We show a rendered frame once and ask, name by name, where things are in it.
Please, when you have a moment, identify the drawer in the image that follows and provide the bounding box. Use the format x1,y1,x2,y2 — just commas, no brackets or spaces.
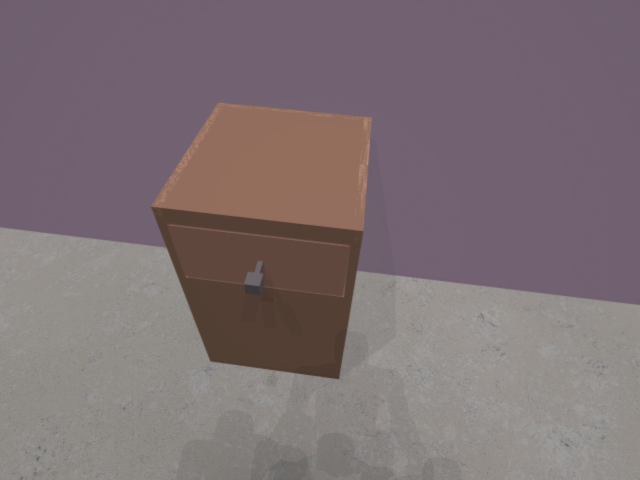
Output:
169,224,349,296

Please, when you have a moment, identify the handle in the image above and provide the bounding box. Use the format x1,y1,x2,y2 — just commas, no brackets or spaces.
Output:
244,261,264,296

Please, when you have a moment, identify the cabinet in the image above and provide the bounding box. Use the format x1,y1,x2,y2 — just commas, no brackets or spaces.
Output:
151,103,372,379

